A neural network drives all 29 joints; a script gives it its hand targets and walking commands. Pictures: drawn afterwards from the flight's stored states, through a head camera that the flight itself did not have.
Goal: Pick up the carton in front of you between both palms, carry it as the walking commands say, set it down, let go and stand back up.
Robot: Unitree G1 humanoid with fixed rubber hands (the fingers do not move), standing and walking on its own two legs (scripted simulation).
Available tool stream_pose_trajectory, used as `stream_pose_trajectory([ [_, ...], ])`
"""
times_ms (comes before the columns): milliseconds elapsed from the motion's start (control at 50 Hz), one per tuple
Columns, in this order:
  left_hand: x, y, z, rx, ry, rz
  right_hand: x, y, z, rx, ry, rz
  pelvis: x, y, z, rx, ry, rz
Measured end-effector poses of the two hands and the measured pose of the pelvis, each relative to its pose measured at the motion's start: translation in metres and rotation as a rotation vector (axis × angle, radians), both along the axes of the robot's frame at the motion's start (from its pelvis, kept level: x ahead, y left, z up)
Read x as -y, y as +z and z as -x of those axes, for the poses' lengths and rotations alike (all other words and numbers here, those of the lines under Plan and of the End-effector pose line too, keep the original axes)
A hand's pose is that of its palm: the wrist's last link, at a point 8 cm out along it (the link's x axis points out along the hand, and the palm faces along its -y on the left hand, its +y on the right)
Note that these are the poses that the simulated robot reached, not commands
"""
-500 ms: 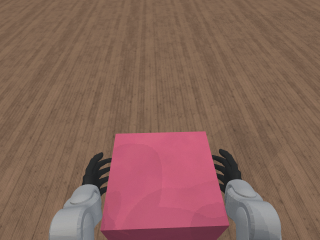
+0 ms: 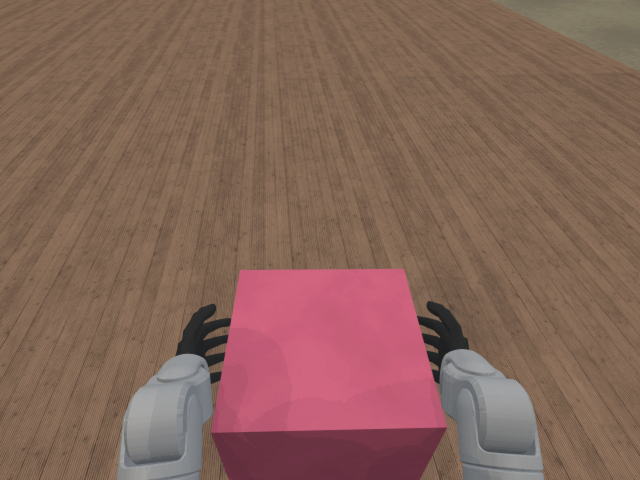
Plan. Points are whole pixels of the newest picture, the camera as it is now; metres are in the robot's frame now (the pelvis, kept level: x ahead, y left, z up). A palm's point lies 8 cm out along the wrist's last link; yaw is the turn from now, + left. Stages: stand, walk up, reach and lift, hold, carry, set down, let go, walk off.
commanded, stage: carry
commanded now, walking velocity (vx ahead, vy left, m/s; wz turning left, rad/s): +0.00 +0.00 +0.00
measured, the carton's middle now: (323, 392) +0.26 +0.00 -0.01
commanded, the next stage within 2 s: hold in 1.24 s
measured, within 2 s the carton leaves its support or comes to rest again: neither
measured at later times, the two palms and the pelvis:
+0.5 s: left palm (202, 374) +0.27 +0.15 +0.04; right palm (445, 368) +0.27 -0.15 +0.04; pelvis -0.03 +0.00 +0.00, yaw +0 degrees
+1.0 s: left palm (203, 382) +0.25 +0.14 +0.05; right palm (455, 378) +0.25 -0.16 +0.05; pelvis -0.04 -0.01 +0.00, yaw +0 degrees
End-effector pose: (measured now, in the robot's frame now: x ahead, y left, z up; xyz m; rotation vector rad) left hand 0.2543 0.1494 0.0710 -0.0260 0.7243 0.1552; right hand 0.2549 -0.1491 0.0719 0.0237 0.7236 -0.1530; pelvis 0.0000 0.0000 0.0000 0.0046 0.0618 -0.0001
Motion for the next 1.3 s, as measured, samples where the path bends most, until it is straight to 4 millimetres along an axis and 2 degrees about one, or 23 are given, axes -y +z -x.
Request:
stream_pose_trajectory([
  [420, 0.002, -0.035, -0.012, 0.036, -0.043, -0.058, 0.002, -0.035, -0.013, 0.036, 0.045, 0.059, 0.003, 0.003, 0.022, 0.026, 0.001, 0.004],
  [640, 0.004, -0.025, -0.007, 0.085, -0.035, -0.051, 0.005, -0.025, -0.008, 0.084, 0.038, 0.051, 0.005, 0.004, 0.032, 0.024, 0.001, 0.005],
  [1240, 0.011, -0.025, 0.008, 0.062, -0.041, -0.052, 0.012, -0.025, 0.009, 0.062, 0.037, 0.053, 0.011, 0.004, 0.045, 0.031, -0.001, 0.004],
  [1300, 0.011, -0.024, 0.014, 0.060, -0.041, -0.055, 0.013, -0.025, 0.014, 0.059, 0.049, 0.063, 0.012, 0.008, 0.048, 0.090, -0.008, -0.003],
])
